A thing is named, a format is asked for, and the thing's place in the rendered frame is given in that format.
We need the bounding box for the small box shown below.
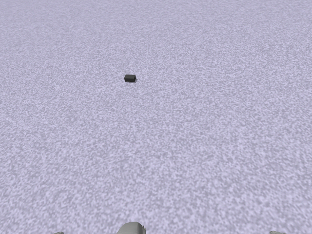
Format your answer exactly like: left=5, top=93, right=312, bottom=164
left=124, top=75, right=136, bottom=82

